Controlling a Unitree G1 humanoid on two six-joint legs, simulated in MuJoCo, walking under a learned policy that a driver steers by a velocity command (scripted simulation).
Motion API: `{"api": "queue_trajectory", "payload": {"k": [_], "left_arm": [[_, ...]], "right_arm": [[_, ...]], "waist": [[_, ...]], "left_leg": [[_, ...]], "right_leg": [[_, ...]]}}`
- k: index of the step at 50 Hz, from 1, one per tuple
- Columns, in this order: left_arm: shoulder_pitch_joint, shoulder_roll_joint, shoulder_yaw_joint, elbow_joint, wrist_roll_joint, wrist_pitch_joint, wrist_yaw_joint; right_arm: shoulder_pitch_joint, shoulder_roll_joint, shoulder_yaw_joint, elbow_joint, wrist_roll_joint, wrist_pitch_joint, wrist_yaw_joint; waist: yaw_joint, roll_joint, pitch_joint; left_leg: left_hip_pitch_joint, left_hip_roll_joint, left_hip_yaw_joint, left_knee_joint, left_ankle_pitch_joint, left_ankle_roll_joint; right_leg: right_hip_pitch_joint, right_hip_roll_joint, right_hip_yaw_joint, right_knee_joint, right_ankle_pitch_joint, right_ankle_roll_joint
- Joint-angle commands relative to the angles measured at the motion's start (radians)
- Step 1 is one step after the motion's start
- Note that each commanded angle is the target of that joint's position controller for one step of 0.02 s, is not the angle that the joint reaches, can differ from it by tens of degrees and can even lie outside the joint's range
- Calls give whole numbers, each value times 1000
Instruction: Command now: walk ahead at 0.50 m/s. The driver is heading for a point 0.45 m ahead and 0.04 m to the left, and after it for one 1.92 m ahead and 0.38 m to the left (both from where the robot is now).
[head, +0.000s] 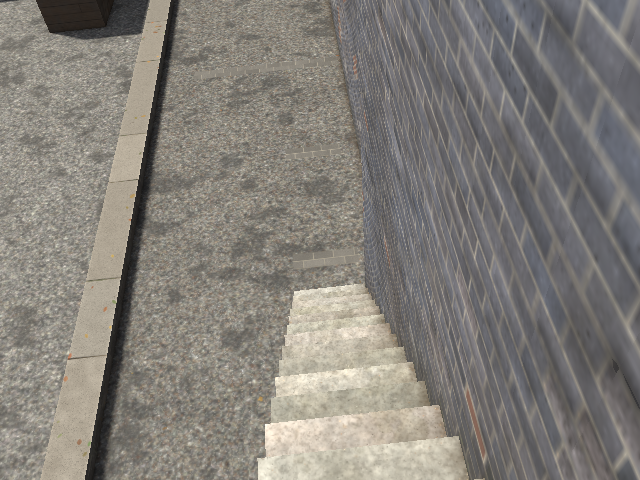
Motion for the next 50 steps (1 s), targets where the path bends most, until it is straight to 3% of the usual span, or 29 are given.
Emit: {"api": "queue_trajectory", "payload": {"k": [1, 2, 3, 4, 5, 6, 7, 9, 11, 13, 15, 17, 20, 23, 26, 27, 28, 29, 30, 31, 32, 33, 35, 37, 39, 41, 44, 46, 50], "left_arm": [[-78, 146, 25, -21, 38, 14, -24], [-67, 128, 31, 27, 68, 20, -14], [-27, 72, 27, 43, 67, 17, 2], [99, 28, 24, -8, 46, -11, -4], [122, 22, 10, -14, 1, -39, -2], [-5, 5, -6, -89, -68, -55, 10], [-113, 8, -23, -128, -76, -37, 20], [-87, 79, -20, -113, -39, 11, 6], [-71, 61, -35, -148, 2, 23, -29], [-77, 60, -32, -105, 26, 25, -58], [-210, 118, -21, -151, 14, 7, -96], [-413, 92, -36, -212, 29, 8, -135], [-421, 76, -40, -188, 29, 32, -151], [-264, 145, -4, -125, 21, 42, -137], [237, 204, 53, 55, 25, 13, -122], [303, 192, 59, 96, 26, -11, -115], [371, 170, 18, 129, 14, -27, -138], [288, 192, -16, 106, 27, -32, -137], [258, 128, -37, 86, -13, -28, -140], [149, 145, -36, 81, -14, -27, -126], [28, 151, -56, 54, 4, -19, -123], [-53, 247, -26, 46, -4, -25, -96], [-149, 154, -81, -10, 47, -22, -76], [-233, 138, -86, -28, 25, -48, -64], [-208, 145, -89, -32, 37, -74, -65], [-142, 168, -53, -48, 2, -75, -40], [-70, 63, -60, -42, 20, -60, -25], [-21, -26, -82, -65, 17, -44, -29], [-128, 29, -66, -95, 20, -14, -34]], "right_arm": [[488, -97, -59, 161, 2, 1, -8], [655, -130, -65, 223, -30, -9, -23], [633, -83, -25, 215, -32, -28, -25], [577, -162, -2, 243, -59, -54, 6], [649, -151, -13, 274, -57, -52, 25], [700, -130, -8, 317, -62, -51, 49], [547, -118, 3, 306, -80, -51, 52], [305, 19, 71, 235, -125, -63, 18], [164, 26, 88, 188, -107, -67, -17], [183, -37, 72, 198, -91, -73, -54], [322, -1, 83, 237, -54, -92, -89], [423, 24, 82, 257, -31, -106, -119], [402, -29, 56, 260, -30, -76, -116], [344, -35, 29, 255, -44, -63, -89], [169, -18, 18, 247, -26, -57, -81], [185, 17, 13, 249, 12, -52, -86], [197, 84, 21, 237, 15, -34, -93], [416, 162, 27, 201, 3, -26, -87], [378, 134, 27, 152, -22, -11, -94], [285, 117, 29, 88, 0, 13, -92], [284, 125, 39, 70, 17, 33, -93], [228, 76, 33, -4, 16, 52, -113], [137, 13, 35, -22, 5, 118, -129], [112, 121, 61, -61, -33, 107, -130], [148, 125, 62, -25, -47, 96, -115], [41, -9, 10, -40, -35, 83, -104], [42, 33, 23, -28, -30, 64, -73], [29, -8, 1, -3, 3, 47, -46], [23, 20, -3, 86, -33, 39, -38]], "waist": [[-283, -199, -59], [-384, -57, -59], [-362, 105, 73], [-175, 407, 51], [-184, 390, -27], [-203, 183, -54], [-154, 31, -14], [-65, -43, 39], [26, -7, 51], [9, -7, -6], [-71, 78, 66], [-148, 34, 146], [-182, 43, 158], [-153, 22, 139], [80, -19, 16], [80, -143, 54], [84, -268, 55], [-110, -534, 29], [-109, -470, -43], [-120, -384, -87], [-180, -255, -129], [-196, -277, -92], [-204, -38, 16], [-221, -165, 48], [-218, -273, -12], [-138, -252, 40], [-94, -290, 62], [-68, -194, 21], [-88, -57, 69]], "left_leg": [[543, -33, 176, -152, -196, 50], [689, 47, 102, -265, -103, 75], [637, 145, -40, -343, 176, 94], [745, 199, -43, 104, 1072, 109], [766, 259, -117, 118, 1273, 124], [623, 345, -328, -7, 641, 248], [456, 391, -452, -123, 145, 319], [288, 341, -390, -99, -3, 303], [91, 268, -274, -122, -117, 269], [-33, 177, -203, -138, -239, 253], [190, 157, -197, -97, -417, 228], [239, 119, -132, -80, -605, 182], [67, 82, -86, -59, -792, 167], [94, 28, -49, 148, -739, 143], [140, -99, -17, 743, -428, 70], [55, -172, 11, 1126, -649, 13], [-153, -310, -17, 1494, -1300, 3], [-365, -282, -69, 1534, -1396, -4], [-406, -214, -143, 1359, -1249, -10], [-424, -145, -129, 1390, -1121, -15], [-322, -100, -124, 1409, -1039, -43], [-340, -66, -249, 1166, -764, -40], [-108, -44, -263, 869, -601, -68], [60, 1, -198, 355, -412, -94], [312, -44, -55, 424, -281, -117], [98, -30, -157, 322, -84, -107], [31, 47, -175, 56, -189, -67], [160, 21, -81, -11, -332, -96], [194, -7, -21, -204, -286, -92]], "right_leg": [[-249, 1, -23, 86, 462, -129], [-372, 84, -18, 553, 311, -62], [-573, 228, -22, 1041, -30, -17], [-874, 261, 55, 1181, -65, -30], [-940, 270, 89, 1147, -7, -35], [-964, 225, 72, 1062, 136, -80], [-927, 149, 102, 847, 271, -96], [-847, 132, 181, 545, 547, -101], [-670, 111, 151, 179, 765, -58], [-358, 126, 57, 4, 1108, -56], [-551, 109, 118, -245, 1319, -82], [-532, 113, 88, -568, 1442, -101], [-191, 145, 37, -760, 1425, -81], [16, 110, 44, -812, 1389, -75], [356, 82, -52, -973, 1507, -25], [386, -16, 33, -1148, 1517, -79], [524, -89, 58, -969, 1861, -98], [634, -139, 70, -637, 2350, -195], [630, -134, 127, -608, 2110, -265], [579, -190, 198, -663, 1856, -292], [438, -249, 286, -707, 1769, -324], [268, -353, 452, -790, 1459, -384], [-16, -290, 337, -855, 1418, -313], [-85, -151, 168, -838, 1271, -249], [-171, -104, 67, -814, 1314, -221], [-67, -118, 97, -621, 1048, -249], [-2, -132, 204, -528, 883, -228], [-57, -42, 85, -611, 673, -166], [4, 25, -77, -592, 682, -59]]}}
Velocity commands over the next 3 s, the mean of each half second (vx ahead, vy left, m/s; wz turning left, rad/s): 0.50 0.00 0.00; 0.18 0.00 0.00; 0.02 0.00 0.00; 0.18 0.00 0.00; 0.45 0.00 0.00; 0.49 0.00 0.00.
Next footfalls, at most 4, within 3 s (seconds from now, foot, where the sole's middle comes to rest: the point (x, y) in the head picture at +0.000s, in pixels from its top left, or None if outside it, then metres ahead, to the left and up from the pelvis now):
0.04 left None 0.08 0.16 -0.86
0.56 right None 0.37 -0.10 -1.07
0.88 left None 0.42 0.27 -1.08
1.96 left None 0.47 0.35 -1.24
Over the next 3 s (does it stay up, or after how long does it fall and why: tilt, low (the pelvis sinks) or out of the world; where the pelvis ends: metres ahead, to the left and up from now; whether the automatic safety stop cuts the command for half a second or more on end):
stays up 1.03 0.20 -0.96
